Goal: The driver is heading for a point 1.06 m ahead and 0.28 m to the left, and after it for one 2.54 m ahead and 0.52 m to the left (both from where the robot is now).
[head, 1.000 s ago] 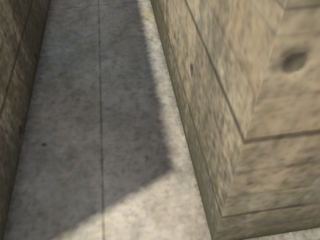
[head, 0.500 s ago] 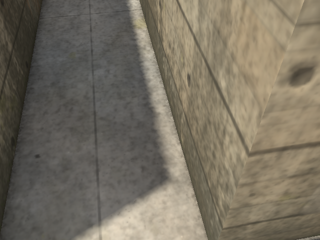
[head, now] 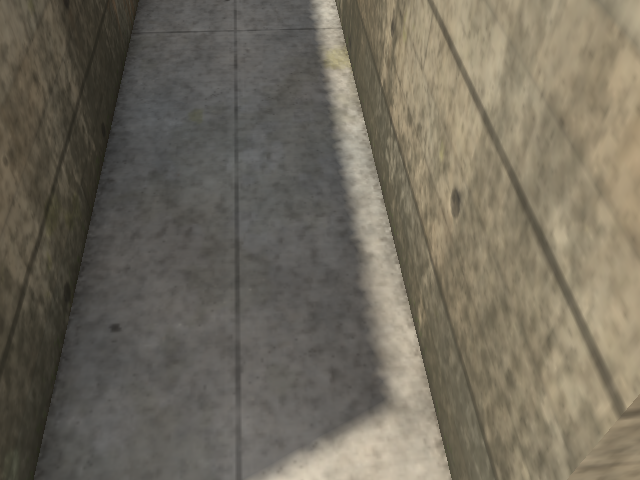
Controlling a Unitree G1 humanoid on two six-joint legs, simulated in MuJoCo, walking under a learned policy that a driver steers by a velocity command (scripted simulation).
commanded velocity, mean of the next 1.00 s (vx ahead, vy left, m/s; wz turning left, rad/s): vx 0.96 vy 0.00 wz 0.00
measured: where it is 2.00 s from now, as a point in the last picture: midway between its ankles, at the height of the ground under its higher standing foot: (234, 222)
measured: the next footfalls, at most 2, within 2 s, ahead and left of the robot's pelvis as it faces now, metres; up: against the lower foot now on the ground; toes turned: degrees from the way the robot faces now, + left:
right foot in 0.42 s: +0.45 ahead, -0.02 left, +0.00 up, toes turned -3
left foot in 0.92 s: +0.88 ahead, +0.29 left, +0.00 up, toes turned +6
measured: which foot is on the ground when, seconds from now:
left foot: down 0.00-0.44, up 0.46-0.90, down 0.92-1.00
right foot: down 0.00-0.00, up 0.02-0.40, down 0.42-0.94, up 0.96-1.00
